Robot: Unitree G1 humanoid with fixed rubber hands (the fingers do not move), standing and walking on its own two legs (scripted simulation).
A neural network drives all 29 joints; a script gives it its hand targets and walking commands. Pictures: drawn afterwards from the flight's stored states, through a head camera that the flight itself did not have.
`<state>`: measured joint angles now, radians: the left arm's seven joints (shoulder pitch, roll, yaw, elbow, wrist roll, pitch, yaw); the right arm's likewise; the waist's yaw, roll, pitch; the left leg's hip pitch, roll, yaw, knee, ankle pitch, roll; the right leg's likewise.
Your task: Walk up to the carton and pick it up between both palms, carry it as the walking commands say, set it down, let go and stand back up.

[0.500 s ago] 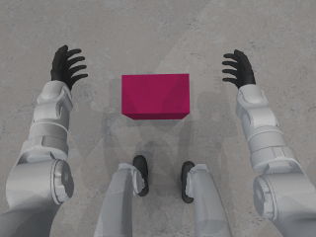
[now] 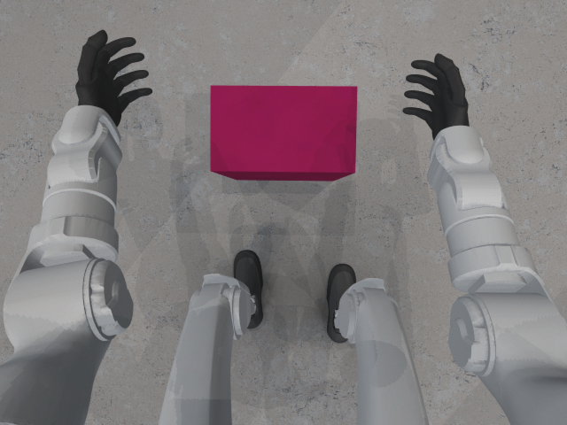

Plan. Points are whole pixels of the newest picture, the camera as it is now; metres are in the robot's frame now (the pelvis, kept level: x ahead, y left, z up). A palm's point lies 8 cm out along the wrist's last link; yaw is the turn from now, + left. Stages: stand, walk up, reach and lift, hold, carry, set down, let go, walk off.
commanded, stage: reach and lift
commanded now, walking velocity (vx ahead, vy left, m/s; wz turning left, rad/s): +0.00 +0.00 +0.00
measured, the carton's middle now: (284, 142) +0.50 +0.01 -0.46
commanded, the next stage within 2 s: none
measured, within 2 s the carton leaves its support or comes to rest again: neither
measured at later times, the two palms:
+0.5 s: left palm (157, 132) +0.49 +0.23 -0.29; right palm (405, 141) +0.47 -0.20 -0.31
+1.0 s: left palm (180, 142) +0.49 +0.22 -0.39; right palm (391, 140) +0.49 -0.20 -0.39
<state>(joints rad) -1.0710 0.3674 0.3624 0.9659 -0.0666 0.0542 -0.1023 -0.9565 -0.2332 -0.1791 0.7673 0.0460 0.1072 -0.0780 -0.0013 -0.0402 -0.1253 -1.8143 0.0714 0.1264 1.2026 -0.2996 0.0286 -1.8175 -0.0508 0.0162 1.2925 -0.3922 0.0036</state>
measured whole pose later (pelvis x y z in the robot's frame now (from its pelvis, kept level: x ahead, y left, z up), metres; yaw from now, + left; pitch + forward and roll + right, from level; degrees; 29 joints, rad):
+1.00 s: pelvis -0.06 +0.00 -0.22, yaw +0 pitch +31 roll +2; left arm -1.48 0.52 0.02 1.09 -0.30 0.07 0.05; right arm -1.42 -0.41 -0.10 0.99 0.26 0.10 -0.14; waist 0.00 -0.08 0.52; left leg -2.16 0.09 0.06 2.08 -0.46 0.03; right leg -2.13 -0.05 0.03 2.17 -0.59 -0.01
